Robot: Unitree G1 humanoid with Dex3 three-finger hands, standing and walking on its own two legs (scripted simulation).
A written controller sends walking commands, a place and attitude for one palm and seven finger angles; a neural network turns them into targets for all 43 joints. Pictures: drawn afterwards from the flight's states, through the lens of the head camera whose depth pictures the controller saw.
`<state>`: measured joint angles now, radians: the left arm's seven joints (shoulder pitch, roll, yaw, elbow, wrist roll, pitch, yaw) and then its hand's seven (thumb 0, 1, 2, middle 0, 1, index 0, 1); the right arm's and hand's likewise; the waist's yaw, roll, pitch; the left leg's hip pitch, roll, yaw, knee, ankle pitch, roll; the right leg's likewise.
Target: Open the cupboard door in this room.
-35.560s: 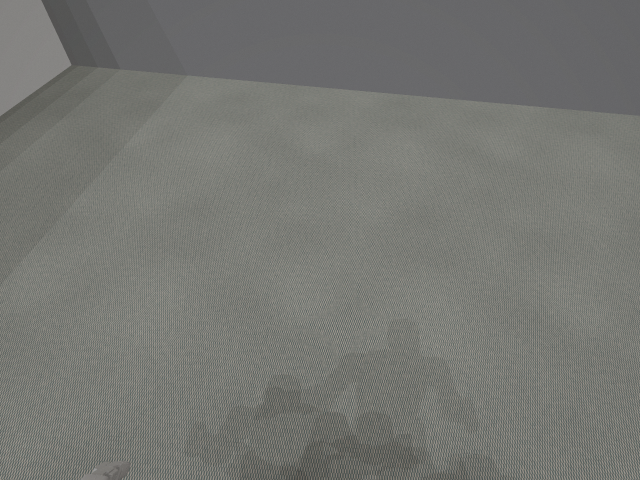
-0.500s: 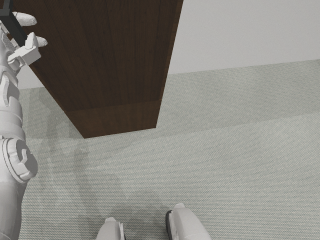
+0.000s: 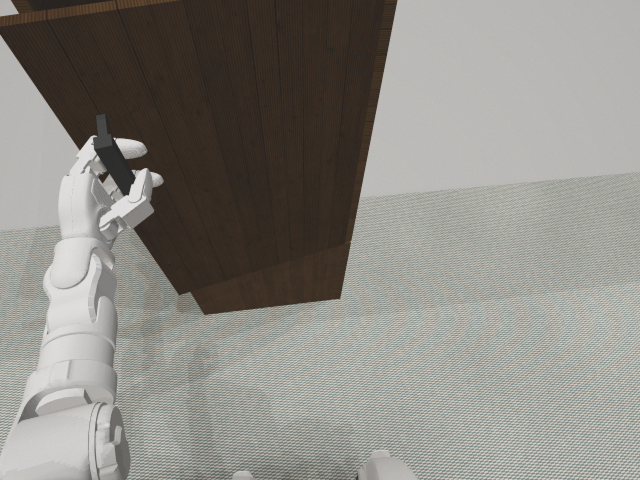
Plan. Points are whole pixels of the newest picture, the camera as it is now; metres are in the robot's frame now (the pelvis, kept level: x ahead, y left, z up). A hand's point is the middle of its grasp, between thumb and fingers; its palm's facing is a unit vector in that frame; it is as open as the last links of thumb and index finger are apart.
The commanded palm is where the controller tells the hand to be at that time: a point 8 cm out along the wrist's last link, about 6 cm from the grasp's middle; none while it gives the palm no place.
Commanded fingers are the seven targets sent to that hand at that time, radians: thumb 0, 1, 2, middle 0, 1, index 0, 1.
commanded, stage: pull the door open along its arc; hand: left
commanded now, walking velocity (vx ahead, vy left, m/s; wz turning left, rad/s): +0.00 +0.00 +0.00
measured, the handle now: (123, 167) +0.49 +0.23 +0.09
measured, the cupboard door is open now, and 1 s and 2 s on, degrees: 13 45 48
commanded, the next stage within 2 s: open thumb and fingers to let go in 0.48 s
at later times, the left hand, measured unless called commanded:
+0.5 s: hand (250, 303) +0.30 +0.06 +0.09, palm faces +0.38 -0.92 -0.01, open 5.8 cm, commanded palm +0.24 +0.10 +0.08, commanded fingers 0.00 0.90 0.90 -0.40 -1.35 -0.40 -1.35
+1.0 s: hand (252, 302) +0.30 +0.06 +0.09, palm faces +0.46 -0.89 -0.01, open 10.6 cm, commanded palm +0.25 +0.10 +0.08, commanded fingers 0.00 -0.50 0.30 -0.30 -1.20 -0.30 -1.20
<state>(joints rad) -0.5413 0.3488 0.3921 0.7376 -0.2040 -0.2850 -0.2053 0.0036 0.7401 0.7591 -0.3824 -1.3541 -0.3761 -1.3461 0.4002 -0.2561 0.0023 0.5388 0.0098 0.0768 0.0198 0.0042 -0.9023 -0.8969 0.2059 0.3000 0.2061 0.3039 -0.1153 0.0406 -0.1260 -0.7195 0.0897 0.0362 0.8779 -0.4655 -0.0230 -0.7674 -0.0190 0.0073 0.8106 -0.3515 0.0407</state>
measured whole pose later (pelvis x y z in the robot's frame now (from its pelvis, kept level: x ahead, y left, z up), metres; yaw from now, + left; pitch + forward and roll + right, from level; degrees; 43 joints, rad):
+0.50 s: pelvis +0.01 -0.02 +0.01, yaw +4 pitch +8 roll +0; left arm 0.09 -0.10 -0.22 0.06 0.08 -0.14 0.53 0.01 0.72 0.75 -0.34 -1.33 -0.37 -1.34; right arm 0.19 -0.16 0.00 0.53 -0.07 0.03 0.03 0.01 -0.90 -0.90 0.21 0.30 0.21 0.30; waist -0.01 0.04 -0.11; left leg -0.47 0.07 -0.02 0.78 -0.44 -0.06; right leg -0.52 -0.04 -0.05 0.78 -0.39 0.01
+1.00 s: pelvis -0.02 -0.04 +0.01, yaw +5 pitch +6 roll +1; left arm -0.07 -0.12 -0.15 0.22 0.07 -0.16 0.57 0.01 0.00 0.52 -0.34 -1.26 -0.34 -1.25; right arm 0.19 -0.19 -0.01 0.63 -0.08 0.01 -0.01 0.01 -0.90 -0.90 0.20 0.30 0.21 0.30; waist 0.00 0.05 -0.09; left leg -0.50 0.06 -0.04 0.80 -0.41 -0.07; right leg -0.55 -0.05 -0.07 0.82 -0.38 -0.01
